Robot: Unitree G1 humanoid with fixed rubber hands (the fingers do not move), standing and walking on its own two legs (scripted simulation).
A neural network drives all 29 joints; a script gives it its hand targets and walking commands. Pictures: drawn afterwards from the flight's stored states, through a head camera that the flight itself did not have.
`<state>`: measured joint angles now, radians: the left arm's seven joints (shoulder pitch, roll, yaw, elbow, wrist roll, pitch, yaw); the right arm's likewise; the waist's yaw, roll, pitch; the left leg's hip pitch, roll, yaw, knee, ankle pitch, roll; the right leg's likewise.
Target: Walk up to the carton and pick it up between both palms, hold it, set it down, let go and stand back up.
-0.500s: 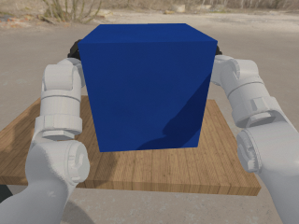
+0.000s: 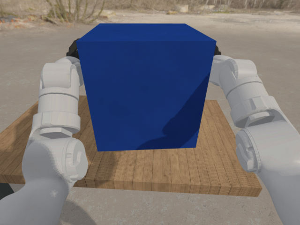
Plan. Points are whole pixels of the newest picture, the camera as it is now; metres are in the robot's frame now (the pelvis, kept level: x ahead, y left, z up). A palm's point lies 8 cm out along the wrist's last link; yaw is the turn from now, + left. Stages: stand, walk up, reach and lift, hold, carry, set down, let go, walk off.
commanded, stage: hold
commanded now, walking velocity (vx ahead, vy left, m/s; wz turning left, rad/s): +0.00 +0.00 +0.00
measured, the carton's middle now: (145, 82) +0.39 +0.00 +0.28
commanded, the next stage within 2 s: none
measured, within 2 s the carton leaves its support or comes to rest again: neither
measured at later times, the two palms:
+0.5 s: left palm (77, 68) +0.39 +0.17 +0.32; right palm (212, 67) +0.38 -0.16 +0.32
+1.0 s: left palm (77, 68) +0.38 +0.16 +0.32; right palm (213, 66) +0.38 -0.16 +0.33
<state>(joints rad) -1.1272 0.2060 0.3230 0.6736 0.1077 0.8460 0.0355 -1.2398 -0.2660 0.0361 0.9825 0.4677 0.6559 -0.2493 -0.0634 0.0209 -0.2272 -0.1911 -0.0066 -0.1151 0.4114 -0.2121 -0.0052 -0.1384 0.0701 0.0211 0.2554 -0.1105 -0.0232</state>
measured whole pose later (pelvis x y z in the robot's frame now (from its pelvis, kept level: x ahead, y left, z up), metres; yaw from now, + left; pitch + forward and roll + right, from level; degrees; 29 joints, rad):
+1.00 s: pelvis +0.00 +0.00 +0.00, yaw +0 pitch -1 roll -2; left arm -1.08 0.18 0.32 0.58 0.11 0.87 0.05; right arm -1.21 -0.28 0.05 0.92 0.49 0.67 -0.26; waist -0.08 0.02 -0.22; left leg -0.18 -0.01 -0.11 0.42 -0.22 0.00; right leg -0.12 0.07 0.03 0.26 -0.12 -0.02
